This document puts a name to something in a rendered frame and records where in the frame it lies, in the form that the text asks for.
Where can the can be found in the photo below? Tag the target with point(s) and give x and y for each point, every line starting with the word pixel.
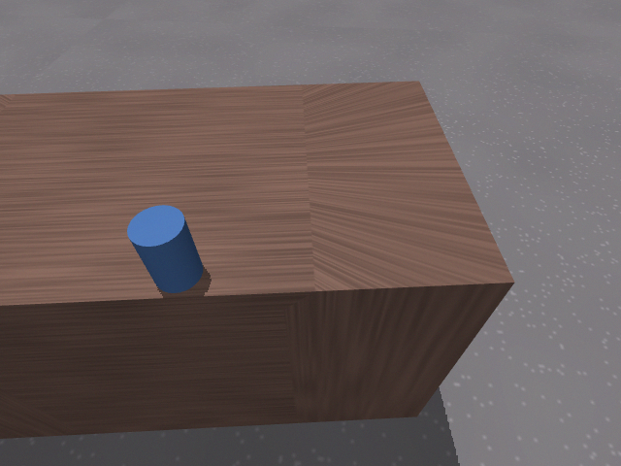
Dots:
pixel 162 239

